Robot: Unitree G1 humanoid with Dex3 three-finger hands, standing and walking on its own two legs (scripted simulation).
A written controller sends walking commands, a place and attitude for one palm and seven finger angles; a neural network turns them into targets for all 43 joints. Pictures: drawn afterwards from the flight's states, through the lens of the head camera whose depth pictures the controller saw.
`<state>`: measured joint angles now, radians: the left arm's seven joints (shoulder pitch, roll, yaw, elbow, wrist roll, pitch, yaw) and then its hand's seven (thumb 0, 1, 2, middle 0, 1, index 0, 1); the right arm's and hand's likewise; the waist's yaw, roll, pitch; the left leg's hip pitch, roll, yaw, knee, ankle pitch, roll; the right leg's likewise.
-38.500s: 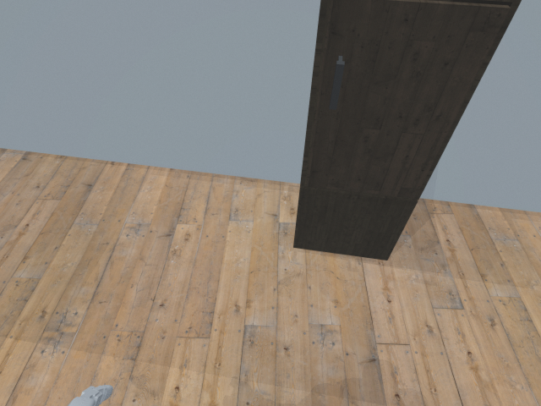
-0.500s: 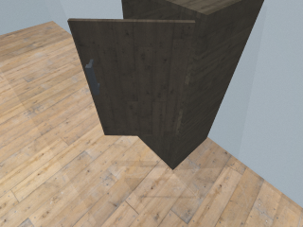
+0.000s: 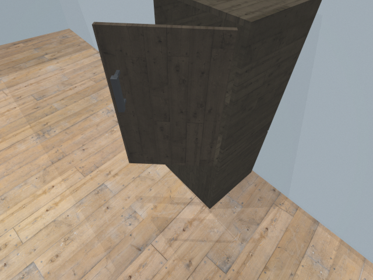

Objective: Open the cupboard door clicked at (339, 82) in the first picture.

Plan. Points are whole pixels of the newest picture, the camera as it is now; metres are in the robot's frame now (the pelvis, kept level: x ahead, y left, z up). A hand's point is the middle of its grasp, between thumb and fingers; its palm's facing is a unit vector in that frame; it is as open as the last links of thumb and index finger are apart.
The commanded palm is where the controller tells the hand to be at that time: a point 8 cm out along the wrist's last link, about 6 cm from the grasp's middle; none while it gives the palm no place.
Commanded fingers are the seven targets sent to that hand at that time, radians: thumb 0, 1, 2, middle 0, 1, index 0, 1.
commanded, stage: shuffle to correct the standing spot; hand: left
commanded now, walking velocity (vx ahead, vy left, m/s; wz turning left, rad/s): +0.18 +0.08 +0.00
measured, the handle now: (119, 91) +0.62 +0.25 +0.06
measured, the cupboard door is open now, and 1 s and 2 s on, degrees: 46 46 46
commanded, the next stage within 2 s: come to a stop and stand still in 0.40 s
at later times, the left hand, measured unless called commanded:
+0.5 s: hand out of the picture +0.06 +0.22 -0.19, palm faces +0.11 -0.98 -0.16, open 7.3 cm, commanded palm none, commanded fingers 0.00 0.90 0.90 -0.20 -0.30 -0.20 -0.30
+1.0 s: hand (101, 260) +0.20 +0.23 -0.16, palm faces +0.01 -0.97 -0.25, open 7.4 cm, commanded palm none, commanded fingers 0.00 0.90 0.90 -0.20 -0.30 -0.20 -0.30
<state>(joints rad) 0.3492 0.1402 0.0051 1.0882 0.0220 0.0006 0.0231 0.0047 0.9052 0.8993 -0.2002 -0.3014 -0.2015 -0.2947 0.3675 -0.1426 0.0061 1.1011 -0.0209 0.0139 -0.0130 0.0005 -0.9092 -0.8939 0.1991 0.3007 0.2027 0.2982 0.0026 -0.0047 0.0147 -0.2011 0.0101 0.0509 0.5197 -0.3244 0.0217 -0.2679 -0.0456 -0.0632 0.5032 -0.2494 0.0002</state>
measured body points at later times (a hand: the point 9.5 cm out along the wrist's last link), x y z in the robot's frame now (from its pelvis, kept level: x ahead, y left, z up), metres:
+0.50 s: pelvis +0.07 +0.05 -0.01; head +0.09 +0.07 +0.44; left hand +0.05 +0.27 -0.17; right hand +0.08 -0.17 -0.16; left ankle +0.09 +0.15 -0.72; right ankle +0.05 -0.10 -0.74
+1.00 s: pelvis +0.10 +0.04 +0.00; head +0.16 +0.03 +0.44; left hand +0.20 +0.28 -0.14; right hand +0.11 -0.18 -0.17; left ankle +0.12 +0.16 -0.74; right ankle +0.10 -0.07 -0.73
